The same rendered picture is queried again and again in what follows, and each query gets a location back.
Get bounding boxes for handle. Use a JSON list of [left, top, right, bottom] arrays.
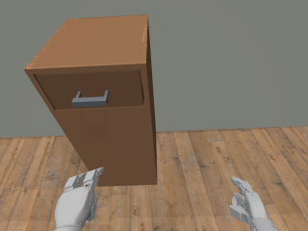
[[71, 90, 109, 107]]

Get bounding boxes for drawer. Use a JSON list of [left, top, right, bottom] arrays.
[[35, 69, 144, 110]]

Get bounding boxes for right robot hand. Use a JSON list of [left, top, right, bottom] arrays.
[[229, 176, 269, 225]]

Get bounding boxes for cabinet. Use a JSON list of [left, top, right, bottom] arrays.
[[24, 14, 158, 187]]

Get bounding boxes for robot right forearm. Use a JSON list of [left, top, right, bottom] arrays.
[[250, 217, 278, 231]]

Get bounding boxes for left robot hand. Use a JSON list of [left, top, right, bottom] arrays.
[[54, 167, 105, 229]]

